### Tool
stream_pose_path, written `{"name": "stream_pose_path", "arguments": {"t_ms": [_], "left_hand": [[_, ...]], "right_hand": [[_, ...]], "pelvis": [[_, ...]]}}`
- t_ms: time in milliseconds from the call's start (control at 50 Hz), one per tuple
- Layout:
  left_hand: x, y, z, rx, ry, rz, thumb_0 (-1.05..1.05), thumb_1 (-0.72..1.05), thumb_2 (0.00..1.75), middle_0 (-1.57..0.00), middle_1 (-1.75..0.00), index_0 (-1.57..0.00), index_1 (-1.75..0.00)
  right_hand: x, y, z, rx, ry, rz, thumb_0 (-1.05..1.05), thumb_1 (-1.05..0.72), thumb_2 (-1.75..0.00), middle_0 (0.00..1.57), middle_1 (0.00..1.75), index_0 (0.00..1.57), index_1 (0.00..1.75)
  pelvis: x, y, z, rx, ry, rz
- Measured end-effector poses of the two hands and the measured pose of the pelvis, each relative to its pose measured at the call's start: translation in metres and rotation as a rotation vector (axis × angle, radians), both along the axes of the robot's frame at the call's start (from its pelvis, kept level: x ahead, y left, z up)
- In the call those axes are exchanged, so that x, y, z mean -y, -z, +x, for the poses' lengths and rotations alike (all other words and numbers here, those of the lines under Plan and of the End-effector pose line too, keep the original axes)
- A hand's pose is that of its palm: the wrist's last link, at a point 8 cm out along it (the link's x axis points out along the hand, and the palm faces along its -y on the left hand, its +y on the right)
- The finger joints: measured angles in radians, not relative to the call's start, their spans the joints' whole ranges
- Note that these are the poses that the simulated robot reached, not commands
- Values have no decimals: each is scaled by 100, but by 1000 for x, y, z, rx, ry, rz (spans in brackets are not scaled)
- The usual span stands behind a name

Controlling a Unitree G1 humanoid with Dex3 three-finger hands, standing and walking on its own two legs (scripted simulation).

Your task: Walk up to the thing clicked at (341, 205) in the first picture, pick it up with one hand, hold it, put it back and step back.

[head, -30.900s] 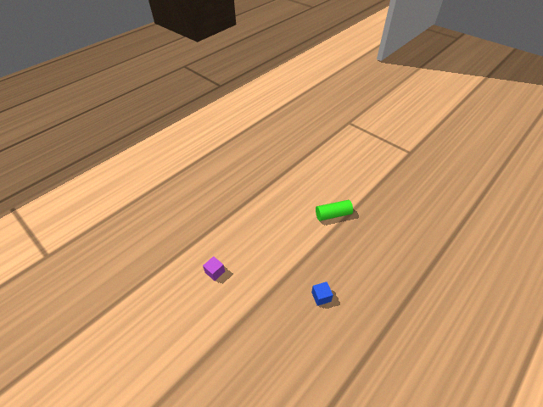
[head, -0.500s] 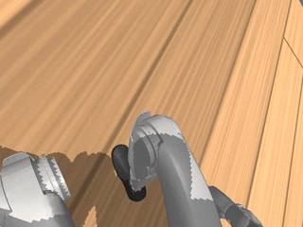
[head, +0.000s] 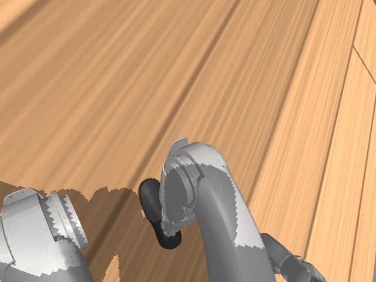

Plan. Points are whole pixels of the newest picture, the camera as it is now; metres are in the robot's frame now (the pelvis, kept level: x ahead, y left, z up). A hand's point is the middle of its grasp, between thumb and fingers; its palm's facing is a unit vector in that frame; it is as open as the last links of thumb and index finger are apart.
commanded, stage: close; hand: left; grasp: from above
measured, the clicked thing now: out of the picture +0.44 +0.42 -0.27
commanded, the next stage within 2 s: settle in 0.52 s
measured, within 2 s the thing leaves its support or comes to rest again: leaves its support in 0.88 s
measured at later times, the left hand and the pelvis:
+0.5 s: hand out of the picture +0.43 +0.40 -0.24, palm faces -0.43 -0.18 -0.89, open 10.2 cm; pelvis +0.00 +0.00 +0.00, yaw +0 degrees
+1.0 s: hand out of the picture +0.44 +0.41 -0.21, palm faces -0.39 -0.17 -0.91, open 10.1 cm; pelvis +0.00 +0.00 +0.00, yaw +1 degrees
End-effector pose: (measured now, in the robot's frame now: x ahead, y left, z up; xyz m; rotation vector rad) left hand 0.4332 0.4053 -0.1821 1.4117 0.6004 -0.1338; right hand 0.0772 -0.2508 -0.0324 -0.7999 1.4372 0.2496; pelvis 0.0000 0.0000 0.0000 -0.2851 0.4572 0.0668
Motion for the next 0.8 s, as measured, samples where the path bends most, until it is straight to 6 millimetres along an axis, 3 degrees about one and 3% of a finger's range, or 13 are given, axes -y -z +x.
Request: {"name": "stream_pose_path", "arguments": {"t_ms": [220,800], "left_hand": [[-2,-1,0,5,-14,12,1,2,67,-38,-101,-45,-90],[-4,-5,5,2,-20,10,1,2,55,-50,-90,-57,-78]], "right_hand": [[3,-2,9,30,-13,-6,0,-89,-90,20,30,21,30],[0,0,-3,-2,22,3,0,-90,-90,20,30,21,30]], "pelvis": [[-1,0,0,-2,-2,-1],[0,0,1,-10,-1,-1]]}}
